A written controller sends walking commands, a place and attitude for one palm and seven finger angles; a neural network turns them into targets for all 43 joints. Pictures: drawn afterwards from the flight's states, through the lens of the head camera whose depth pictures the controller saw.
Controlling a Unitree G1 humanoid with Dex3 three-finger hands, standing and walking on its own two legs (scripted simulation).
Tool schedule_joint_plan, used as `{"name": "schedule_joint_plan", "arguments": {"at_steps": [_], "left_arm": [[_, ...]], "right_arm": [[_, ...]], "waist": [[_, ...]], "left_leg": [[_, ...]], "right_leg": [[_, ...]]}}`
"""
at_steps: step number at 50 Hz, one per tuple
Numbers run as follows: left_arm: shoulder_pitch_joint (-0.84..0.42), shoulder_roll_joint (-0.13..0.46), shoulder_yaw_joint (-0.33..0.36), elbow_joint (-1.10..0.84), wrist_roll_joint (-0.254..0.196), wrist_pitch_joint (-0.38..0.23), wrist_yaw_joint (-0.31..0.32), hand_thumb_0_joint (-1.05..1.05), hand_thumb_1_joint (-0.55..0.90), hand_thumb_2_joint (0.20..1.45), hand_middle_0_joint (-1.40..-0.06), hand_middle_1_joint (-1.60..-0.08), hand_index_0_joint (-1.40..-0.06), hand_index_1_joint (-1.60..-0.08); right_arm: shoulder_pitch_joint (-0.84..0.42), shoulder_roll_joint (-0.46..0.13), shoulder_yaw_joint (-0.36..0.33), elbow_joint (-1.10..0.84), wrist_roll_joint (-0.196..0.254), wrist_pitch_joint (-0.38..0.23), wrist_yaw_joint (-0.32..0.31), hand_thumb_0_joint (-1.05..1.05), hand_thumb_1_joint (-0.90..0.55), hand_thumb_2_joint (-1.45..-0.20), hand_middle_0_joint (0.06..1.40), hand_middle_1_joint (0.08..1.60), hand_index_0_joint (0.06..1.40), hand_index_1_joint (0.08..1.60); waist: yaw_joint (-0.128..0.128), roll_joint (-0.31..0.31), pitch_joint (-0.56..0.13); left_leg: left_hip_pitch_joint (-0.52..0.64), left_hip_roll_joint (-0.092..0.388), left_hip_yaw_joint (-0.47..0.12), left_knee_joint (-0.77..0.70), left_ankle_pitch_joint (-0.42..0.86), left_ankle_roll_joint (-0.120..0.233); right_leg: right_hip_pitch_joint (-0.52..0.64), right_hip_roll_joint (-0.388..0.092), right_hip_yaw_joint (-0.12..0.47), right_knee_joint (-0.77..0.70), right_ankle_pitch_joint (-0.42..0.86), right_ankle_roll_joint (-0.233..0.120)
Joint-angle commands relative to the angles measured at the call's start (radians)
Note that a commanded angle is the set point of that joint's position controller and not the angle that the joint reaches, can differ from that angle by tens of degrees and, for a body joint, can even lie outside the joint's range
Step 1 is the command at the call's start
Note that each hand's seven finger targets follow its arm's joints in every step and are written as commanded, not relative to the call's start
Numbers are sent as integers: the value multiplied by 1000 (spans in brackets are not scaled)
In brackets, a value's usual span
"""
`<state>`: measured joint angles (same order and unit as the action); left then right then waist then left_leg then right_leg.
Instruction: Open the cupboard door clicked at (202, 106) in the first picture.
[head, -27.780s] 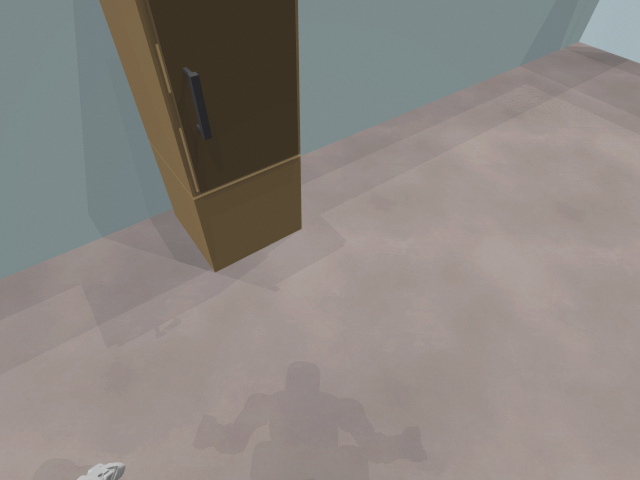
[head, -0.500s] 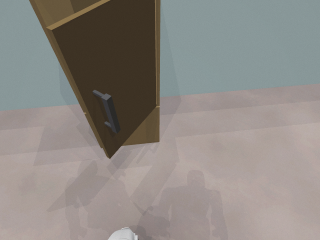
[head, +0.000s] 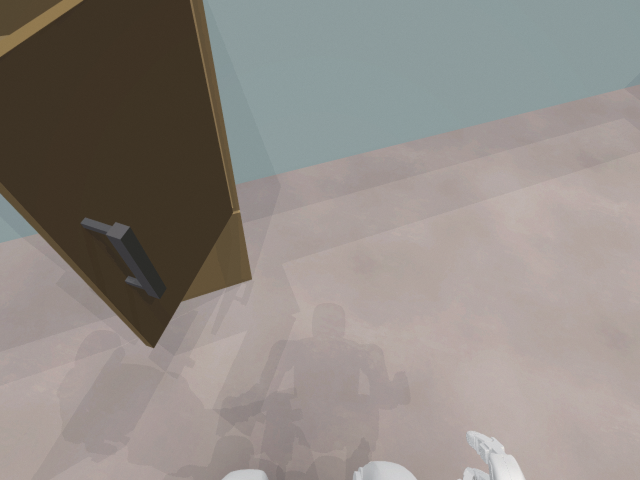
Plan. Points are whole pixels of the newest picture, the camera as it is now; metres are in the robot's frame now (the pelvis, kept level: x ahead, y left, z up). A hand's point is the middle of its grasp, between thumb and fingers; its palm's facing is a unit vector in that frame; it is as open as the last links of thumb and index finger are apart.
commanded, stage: walk to a spot facing it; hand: left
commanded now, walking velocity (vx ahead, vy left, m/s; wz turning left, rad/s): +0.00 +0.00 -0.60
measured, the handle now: (127, 260) +0.37 +0.33 -0.04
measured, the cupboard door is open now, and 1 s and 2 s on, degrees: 50 50 50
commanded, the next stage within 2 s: none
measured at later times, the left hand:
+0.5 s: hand (258, 427) +0.19 +0.11 -0.16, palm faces -0.28 -0.93 -0.23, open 7.4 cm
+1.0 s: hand (303, 397) +0.24 +0.05 -0.16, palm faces -0.57 -0.79 -0.23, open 7.4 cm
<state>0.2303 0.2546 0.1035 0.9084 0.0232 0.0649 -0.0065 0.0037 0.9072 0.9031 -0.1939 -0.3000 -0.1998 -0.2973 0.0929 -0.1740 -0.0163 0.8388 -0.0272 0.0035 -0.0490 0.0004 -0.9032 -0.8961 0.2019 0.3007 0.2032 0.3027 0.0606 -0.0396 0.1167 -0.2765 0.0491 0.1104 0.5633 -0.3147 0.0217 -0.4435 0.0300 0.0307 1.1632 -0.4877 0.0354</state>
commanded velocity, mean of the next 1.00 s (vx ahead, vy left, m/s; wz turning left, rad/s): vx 0.08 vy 0.00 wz -0.60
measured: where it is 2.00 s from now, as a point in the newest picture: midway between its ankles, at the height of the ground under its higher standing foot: (437, 447)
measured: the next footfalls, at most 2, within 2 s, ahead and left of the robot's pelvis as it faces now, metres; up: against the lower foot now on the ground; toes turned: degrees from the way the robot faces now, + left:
right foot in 0.24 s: +0.06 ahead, -0.15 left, +0.00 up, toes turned -13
left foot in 0.62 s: +0.12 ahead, +0.06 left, +0.00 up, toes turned -19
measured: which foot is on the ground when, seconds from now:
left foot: down 0.00-0.24, up 0.26-0.60, down 0.62-1.00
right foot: up 0.00-0.22, down 0.24-0.62, up 0.64-0.98, down 1.00-1.00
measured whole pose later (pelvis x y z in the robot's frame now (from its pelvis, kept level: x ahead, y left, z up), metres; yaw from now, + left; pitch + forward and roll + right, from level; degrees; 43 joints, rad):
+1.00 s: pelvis +0.04 -0.07 -0.01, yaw -36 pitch +1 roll +0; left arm 0.18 0.23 0.09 0.91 0.03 0.05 -0.06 0.01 0.91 0.90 -0.19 -0.30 -0.20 -0.30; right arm 0.31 -0.22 -0.05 0.92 -0.03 0.01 -0.02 0.00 -0.91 -0.90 0.20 0.30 0.21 0.30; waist -0.02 0.03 0.06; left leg -0.22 0.18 0.24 0.62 -0.39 -0.05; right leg -0.30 -0.04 -0.10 0.60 -0.39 -0.01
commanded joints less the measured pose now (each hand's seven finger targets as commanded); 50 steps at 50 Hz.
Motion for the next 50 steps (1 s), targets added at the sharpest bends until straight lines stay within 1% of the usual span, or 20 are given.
{"name": "schedule_joint_plan", "arguments": {"at_steps": [1,8,10,11,12,13,14,17,28,29,30,31,32,35,38,45,47,48,49,50], "left_arm": [[-11,26,-7,-99,1,-18,-24,0,900,900,-200,-300,-200,-300],[-115,29,-15,-128,2,-28,-31,0,900,900,-200,-300,-200,-300],[-31,56,-6,-103,1,-37,-28,0,900,900,-200,-300,-200,-300],[45,127,5,-82,7,-50,-19,0,900,900,-200,-300,-200,-300],[100,241,33,-70,13,-58,0,0,900,900,-200,-300,-200,-300],[115,253,28,-61,-6,-51,14,0,900,900,-200,-300,-200,-300],[51,212,27,-79,-1,-43,25,0,900,900,-200,-300,-200,-300],[-68,143,8,-112,-3,-39,37,0,900,900,-200,-300,-200,-300],[-88,143,17,-102,-2,-37,19,0,900,900,-200,-300,-200,-300],[-108,132,14,-105,-6,-35,17,0,900,900,-200,-300,-200,-300],[-110,92,7,-117,-11,-31,14,0,900,900,-200,-300,-200,-300],[-74,32,-5,-130,-18,-31,3,0,900,900,-200,-300,-200,-300],[-103,55,-3,-153,-9,-36,-7,0,900,900,-200,-300,-200,-300],[-86,55,14,-102,3,-34,-25,0,900,900,-200,-300,-200,-300],[-79,23,2,-95,-4,-23,-32,0,900,900,-200,-300,-200,-300],[-175,5,-14,-118,4,-40,-55,0,900,900,-200,-300,-200,-300],[-120,19,-9,-98,5,-47,-55,0,900,900,-200,-300,-200,-300],[-25,40,1,-64,6,-53,-51,0,900,900,-200,-300,-200,-300],[112,122,21,-20,10,-65,-40,0,900,900,-200,-300,-200,-300],[222,247,46,11,3,-71,-20,0,900,900,-200,-300,-200,-300]], "right_arm": [[135,-193,-52,-20,0,-14,-4,0,-900,-900,200,300,200,300],[165,-224,-74,0,-5,-4,10,0,-900,-900,200,300,200,300],[134,-234,-79,-4,1,0,13,0,-900,-900,200,300,200,300],[147,-211,-76,-15,13,4,22,0,-900,-900,200,300,200,300],[118,-128,-56,-61,20,7,26,0,-900,-900,200,300,200,300],[95,-154,-58,-64,19,25,14,0,-900,-900,200,300,200,300],[88,-142,-61,-52,19,28,8,0,-900,-900,200,300,200,300],[117,-135,-56,-10,15,34,16,0,-900,-900,200,300,200,300],[189,-110,-54,0,23,15,7,0,-900,-900,200,300,200,300],[232,-117,-56,11,22,9,4,0,-900,-900,200,300,200,300],[270,-163,-61,19,16,-1,0,0,-900,-900,200,300,200,300],[275,-258,-78,8,3,-7,1,0,-900,-900,200,300,200,300],[273,-287,-81,-15,-3,-3,-6,0,-900,-900,200,300,200,300],[176,-196,-52,-26,-9,-17,-7,0,-900,-900,200,300,200,300],[189,-180,-50,-15,-5,-18,-4,0,-900,-900,200,300,200,300],[267,-227,-76,35,-13,-16,19,0,-900,-900,200,300,200,300],[249,-234,-77,35,-11,-15,25,0,-900,-900,200,300,200,300],[217,-232,-77,28,-9,-15,29,0,-900,-900,200,300,200,300],[180,-190,-67,5,7,-16,38,0,-900,-900,200,300,200,300],[60,-122,-44,-70,17,-17,47,0,-900,-900,200,300,200,300]], "waist": [[-66,183,-141],[-87,249,-130],[-25,183,-165],[10,5,-217],[39,-298,-235],[55,-231,-233],[23,-262,-223],[-42,-96,-206],[-83,-87,-165],[-107,-75,-168],[-123,39,-176],[-115,352,-175],[-120,318,-143],[-61,207,-106],[-66,199,-130],[-129,244,-88],[-93,204,-107],[-37,149,-123],[36,-61,-175],[109,-368,-146]], "left_leg": [[189,260,-81,-170,689,119],[161,287,-16,-102,612,86],[103,263,22,38,528,30],[-28,202,83,225,368,-25],[-291,23,106,510,-284,-84],[-302,32,-68,615,-372,-76],[-338,37,-107,667,-310,-72],[-271,49,-105,609,-149,-88],[-25,-29,-91,99,-49,-65],[72,-22,-95,-12,15,-61],[195,79,-207,-166,13,-21],[259,336,-472,-279,47,71],[152,468,-548,-327,83,167],[118,316,-274,-250,430,117],[172,268,-114,-212,547,97],[138,314,-52,-256,30,82],[79,307,-19,-189,-68,54],[-17,268,23,-71,-118,20],[-217,178,124,172,-173,-29],[-509,29,124,471,-425,-77]], "right_leg": [[-67,-75,-58,-114,51,15],[78,-53,-125,-425,110,-23],[244,-43,-125,-603,270,-46],[432,-131,-19,-702,508,-87],[537,-414,378,-767,907,-227],[471,-440,368,-768,889,-290],[454,-363,354,-758,781,-283],[366,-269,218,-745,729,-235],[191,-188,313,-742,560,-202],[120,-167,306,-716,499,-170],[-23,-89,254,-634,332,-120],[-168,53,92,-420,13,-54],[-174,29,7,-182,-126,-23],[-159,-39,13,48,26,8],[-132,-64,-39,-30,73,22],[3,-63,-157,-441,29,-13],[137,-39,-184,-563,76,-31],[298,-26,-186,-651,138,-50],[534,-158,7,-779,-2,-112],[629,-415,475,-931,-40,-250]]}}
